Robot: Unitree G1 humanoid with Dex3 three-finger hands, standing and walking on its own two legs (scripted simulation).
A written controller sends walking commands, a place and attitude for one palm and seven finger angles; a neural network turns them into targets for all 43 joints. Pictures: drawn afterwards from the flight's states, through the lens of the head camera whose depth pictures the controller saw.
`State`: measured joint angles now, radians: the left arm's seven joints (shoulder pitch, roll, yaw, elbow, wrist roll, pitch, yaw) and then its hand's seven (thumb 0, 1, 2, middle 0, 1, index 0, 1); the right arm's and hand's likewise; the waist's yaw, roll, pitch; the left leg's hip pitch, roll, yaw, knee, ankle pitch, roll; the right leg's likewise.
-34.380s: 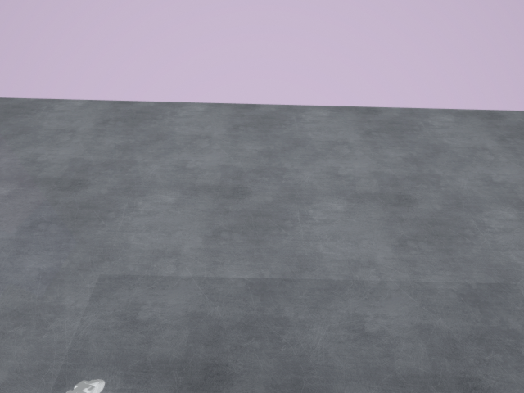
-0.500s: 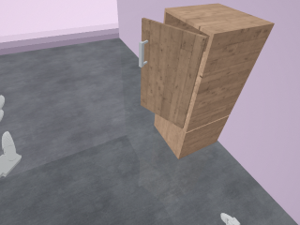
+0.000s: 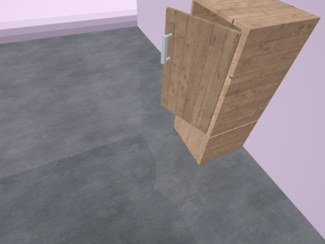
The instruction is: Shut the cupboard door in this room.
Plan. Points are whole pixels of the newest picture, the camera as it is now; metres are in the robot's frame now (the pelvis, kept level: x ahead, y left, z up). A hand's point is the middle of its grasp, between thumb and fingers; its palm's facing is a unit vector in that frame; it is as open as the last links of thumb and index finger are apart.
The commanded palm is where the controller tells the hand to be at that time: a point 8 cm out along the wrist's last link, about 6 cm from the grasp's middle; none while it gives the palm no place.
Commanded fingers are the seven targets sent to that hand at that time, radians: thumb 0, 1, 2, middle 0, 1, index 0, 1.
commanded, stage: let the arm hang, fingers relaxed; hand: left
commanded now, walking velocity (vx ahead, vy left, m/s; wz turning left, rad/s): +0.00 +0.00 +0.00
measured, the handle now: (166, 48) +0.97 +0.04 +0.00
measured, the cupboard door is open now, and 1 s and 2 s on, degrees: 24 24 24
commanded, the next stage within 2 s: look to check the result in 0.66 s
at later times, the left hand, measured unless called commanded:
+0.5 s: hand out of the picture -0.01 +0.18 -0.18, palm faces +0.01 -0.98 -0.18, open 7.4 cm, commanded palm none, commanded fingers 0.00 0.90 0.90 -0.20 -0.30 -0.20 -0.30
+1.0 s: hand out of the picture -0.01 +0.19 -0.17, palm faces +0.01 -0.98 -0.21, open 7.4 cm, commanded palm none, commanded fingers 0.00 0.90 0.90 -0.20 -0.30 -0.20 -0.30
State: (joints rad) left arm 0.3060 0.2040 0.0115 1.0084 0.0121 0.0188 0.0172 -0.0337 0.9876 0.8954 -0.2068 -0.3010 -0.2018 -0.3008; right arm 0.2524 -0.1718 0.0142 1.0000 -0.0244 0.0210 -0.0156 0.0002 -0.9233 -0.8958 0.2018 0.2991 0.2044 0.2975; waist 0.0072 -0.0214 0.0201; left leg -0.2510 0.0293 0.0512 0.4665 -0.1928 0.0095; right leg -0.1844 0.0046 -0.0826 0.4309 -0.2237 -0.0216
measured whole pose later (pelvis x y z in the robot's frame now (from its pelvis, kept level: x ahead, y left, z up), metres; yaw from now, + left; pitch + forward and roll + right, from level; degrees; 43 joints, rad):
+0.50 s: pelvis +0.00 +0.01 +0.00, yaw -1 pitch -3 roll +0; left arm 0.30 0.15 0.01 1.14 0.01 0.00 0.03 0.00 0.91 0.90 -0.20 -0.30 -0.20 -0.30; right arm 0.34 -0.14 0.00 1.13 -0.02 0.01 -0.03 0.00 -0.91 -0.90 0.20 0.30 0.20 0.30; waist -0.01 0.00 0.01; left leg -0.20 0.01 0.08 0.41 -0.16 0.02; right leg -0.17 -0.01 -0.05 0.42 -0.21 -0.01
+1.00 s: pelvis +0.00 +0.00 +0.00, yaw -1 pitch -2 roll +0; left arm 0.30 0.17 0.01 1.15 0.02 0.00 0.02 0.00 0.91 0.90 -0.20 -0.30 -0.20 -0.30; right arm 0.30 -0.16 -0.01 1.12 -0.02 0.01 -0.02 0.00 -0.91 -0.90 0.20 0.30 0.20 0.30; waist 0.00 0.00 0.03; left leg -0.20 0.02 0.08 0.40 -0.17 0.02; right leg -0.17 0.00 -0.05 0.41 -0.21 -0.02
